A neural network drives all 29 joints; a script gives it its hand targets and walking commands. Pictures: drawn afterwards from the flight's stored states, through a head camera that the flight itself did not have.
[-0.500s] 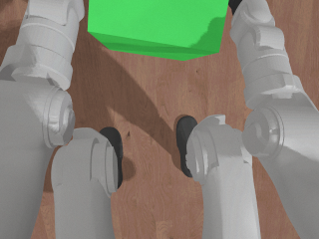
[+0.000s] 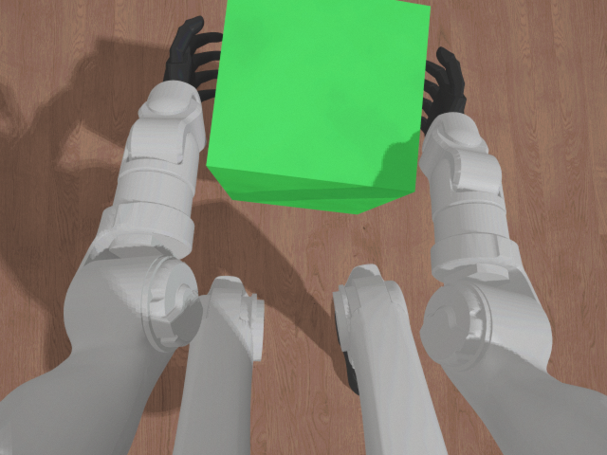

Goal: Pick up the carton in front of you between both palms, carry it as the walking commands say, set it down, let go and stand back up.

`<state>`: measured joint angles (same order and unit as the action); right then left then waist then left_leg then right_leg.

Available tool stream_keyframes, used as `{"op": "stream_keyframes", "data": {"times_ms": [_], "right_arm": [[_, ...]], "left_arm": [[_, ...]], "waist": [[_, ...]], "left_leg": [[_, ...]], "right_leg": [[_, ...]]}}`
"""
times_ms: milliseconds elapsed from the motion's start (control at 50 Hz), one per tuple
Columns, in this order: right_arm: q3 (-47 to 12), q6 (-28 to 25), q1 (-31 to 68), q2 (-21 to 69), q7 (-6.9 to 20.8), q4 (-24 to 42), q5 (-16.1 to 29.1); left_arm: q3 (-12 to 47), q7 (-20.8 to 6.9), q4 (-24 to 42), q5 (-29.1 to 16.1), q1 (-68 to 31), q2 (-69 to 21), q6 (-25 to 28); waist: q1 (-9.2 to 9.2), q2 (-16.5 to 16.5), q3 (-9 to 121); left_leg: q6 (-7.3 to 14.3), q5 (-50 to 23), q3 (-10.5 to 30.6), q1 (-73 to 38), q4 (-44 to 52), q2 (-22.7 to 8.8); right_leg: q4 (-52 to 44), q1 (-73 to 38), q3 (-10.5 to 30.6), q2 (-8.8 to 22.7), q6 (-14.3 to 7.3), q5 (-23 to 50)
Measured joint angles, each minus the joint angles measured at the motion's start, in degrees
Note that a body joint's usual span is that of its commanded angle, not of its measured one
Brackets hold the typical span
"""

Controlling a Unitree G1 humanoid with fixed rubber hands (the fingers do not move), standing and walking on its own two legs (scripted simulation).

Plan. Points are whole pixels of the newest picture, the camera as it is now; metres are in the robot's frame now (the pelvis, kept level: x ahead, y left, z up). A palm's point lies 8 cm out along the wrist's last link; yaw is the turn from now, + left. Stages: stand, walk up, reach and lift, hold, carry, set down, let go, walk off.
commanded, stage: reach and lift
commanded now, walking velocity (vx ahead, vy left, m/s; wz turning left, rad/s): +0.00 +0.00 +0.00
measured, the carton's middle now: (310, 123) +0.52 -0.03 -0.14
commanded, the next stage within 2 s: none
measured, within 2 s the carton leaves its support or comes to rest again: neither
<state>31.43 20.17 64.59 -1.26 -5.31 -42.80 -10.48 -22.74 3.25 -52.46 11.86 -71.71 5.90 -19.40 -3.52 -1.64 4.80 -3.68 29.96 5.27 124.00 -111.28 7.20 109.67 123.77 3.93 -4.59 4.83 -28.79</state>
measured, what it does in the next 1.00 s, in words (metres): rises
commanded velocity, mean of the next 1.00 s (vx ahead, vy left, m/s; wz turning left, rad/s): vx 0.00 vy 0.00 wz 0.00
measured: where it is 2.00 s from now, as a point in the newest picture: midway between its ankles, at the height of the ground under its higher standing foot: (296, 369)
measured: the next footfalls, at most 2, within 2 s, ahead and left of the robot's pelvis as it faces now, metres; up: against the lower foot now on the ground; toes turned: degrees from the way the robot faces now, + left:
none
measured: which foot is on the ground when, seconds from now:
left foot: down 0.00-1.00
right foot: down 0.00-1.00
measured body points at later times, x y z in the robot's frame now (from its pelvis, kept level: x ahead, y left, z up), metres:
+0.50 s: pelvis +0.03 +0.00 +0.12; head +0.25 +0.00 +0.51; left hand +0.51 +0.13 +0.06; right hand +0.48 -0.18 +0.06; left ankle +0.11 +0.13 -0.40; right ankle +0.12 -0.14 -0.40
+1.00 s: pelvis +0.08 +0.00 +0.26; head +0.18 +0.00 +0.69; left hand +0.45 +0.14 +0.22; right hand +0.44 -0.17 +0.22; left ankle +0.11 +0.13 -0.40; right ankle +0.12 -0.14 -0.40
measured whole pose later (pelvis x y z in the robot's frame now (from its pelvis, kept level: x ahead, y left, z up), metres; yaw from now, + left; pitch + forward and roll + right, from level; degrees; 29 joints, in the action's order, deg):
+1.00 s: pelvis +0.08 +0.00 +0.26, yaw +0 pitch +23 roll +0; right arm 21.3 19.1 27.1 6.7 -2.9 -32.7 -11.3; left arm -19.1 2.8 -35.0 11.6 -28.4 -6.7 -18.2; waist -1.2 -0.5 12.0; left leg -1.6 24.0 7.5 58.2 -59.1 5.0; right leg 58.4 58.9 7.2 -4.2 2.2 -22.8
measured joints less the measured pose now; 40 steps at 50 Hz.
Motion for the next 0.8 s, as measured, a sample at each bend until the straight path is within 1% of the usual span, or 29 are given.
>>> {"op": "stream_keyframes", "data": {"times_ms": [60,140,300,400,560,800], "right_arm": [[1.06,0.75,-0.66,0.73,0.78,0.88,-2.1],[1.11,1.56,-1.75,1.32,1.31,2.81,-2.89],[-1.35,3.07,-6.46,2.67,1.45,7.62,-1.85],[-3.01,3.18,-11.35,3.71,1.38,9.24,-0.9],[-4.99,1.85,-18.97,4.91,1.33,8.56,-0.15],[-7.25,-0.48,-28.76,6.54,2.12,8.03,-0.69]], "left_arm": [[-2.14,-0.73,0.52,2.39,0.7,-1.14,-0.28],[-3.17,-1.18,2.74,3.51,2.19,-2.36,-0.74],[-1.58,-1.37,9.7,1.71,8.57,-4.26,-2.49],[-0.03,-1.05,12.58,0.37,14.23,-5.54,-2.97],[1.11,-0.32,13.22,-0.21,22.54,-7.74,-1.85],[1.5,-0.27,14.44,0.02,33.67,-10.86,0.61]], "waist": [[0.15,-0.2,1.27],[0.46,-0.1,2.16],[0.92,0.46,3.97],[0.98,0.69,5.68],[1.05,0.77,8.22],[1.69,0.79,8.64]], "left_leg": [[0.21,-1.08,0.04,-1.89,3.34,-0.06],[0.29,-1.97,-0.04,-4.26,6.88,-0.18],[0.16,-1.91,0.07,-10.34,12.38,-0.22],[0.36,-1.31,0.44,-16.2,16.28,-0.24],[0.92,-0.93,0.99,-27.96,23.99,-0.56],[1.71,-2.95,1.51,-47.79,38.57,-1.34]], "right_leg": [[-3.35,-1.77,0.36,-0.34,0.01,1.22],[-6.83,-3.91,0.95,-0.79,0.13,2.35],[-12.04,-9.72,1.6,-0.94,-0.09,2.3],[-15.86,-15.58,1.63,-0.71,-0.49,1.59],[-23.59,-27.37,1.87,-0.47,-1.01,1.15],[-37.9,-47.01,2.81,-0.1,-1.81,3.12]]}}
